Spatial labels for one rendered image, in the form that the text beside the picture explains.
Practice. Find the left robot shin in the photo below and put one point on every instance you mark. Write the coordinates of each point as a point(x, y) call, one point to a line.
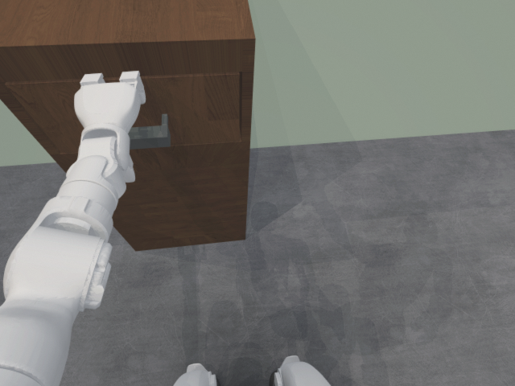
point(195, 367)

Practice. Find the left robot thigh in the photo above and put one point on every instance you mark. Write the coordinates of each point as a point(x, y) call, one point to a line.
point(196, 378)

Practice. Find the handle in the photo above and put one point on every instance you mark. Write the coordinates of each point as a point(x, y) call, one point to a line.
point(150, 136)

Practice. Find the cabinet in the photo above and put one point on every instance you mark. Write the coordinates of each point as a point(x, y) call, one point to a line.
point(185, 194)

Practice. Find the drawer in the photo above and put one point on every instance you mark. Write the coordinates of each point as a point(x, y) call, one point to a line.
point(201, 107)

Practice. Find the left robot upper arm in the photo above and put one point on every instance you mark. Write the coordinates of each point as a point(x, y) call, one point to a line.
point(58, 274)

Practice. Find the robot left forearm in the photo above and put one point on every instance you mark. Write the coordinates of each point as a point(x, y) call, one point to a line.
point(89, 195)

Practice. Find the robot left hand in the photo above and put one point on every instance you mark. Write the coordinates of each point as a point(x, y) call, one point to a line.
point(113, 103)

